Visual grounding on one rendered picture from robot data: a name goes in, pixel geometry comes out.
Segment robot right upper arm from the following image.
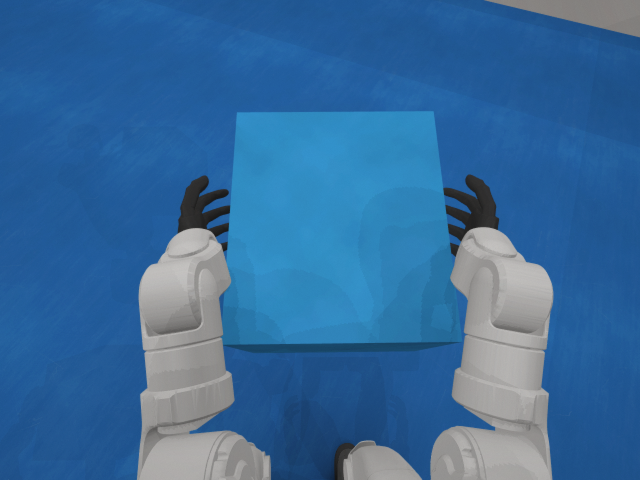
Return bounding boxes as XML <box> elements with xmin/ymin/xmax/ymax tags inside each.
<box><xmin>430</xmin><ymin>426</ymin><xmax>551</xmax><ymax>480</ymax></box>

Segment robot left upper arm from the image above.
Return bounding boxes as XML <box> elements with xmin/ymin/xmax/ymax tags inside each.
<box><xmin>139</xmin><ymin>430</ymin><xmax>255</xmax><ymax>480</ymax></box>

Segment carton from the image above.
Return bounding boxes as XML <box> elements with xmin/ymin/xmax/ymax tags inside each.
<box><xmin>221</xmin><ymin>111</ymin><xmax>462</xmax><ymax>353</ymax></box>

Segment left robot hand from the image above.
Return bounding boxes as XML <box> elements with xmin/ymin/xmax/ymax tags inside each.
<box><xmin>178</xmin><ymin>175</ymin><xmax>230</xmax><ymax>252</ymax></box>

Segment right robot hand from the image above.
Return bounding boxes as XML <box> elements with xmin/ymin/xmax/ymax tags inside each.
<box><xmin>443</xmin><ymin>174</ymin><xmax>499</xmax><ymax>257</ymax></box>

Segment right robot thigh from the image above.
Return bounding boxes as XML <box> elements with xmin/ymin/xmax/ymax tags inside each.
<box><xmin>343</xmin><ymin>446</ymin><xmax>422</xmax><ymax>480</ymax></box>

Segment right robot shin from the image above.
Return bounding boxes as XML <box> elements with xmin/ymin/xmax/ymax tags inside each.
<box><xmin>347</xmin><ymin>440</ymin><xmax>376</xmax><ymax>459</ymax></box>

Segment robot right forearm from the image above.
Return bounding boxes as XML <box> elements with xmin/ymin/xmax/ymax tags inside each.
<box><xmin>450</xmin><ymin>227</ymin><xmax>553</xmax><ymax>480</ymax></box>

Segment robot left forearm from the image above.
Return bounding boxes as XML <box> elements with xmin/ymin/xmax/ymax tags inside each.
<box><xmin>137</xmin><ymin>228</ymin><xmax>234</xmax><ymax>480</ymax></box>

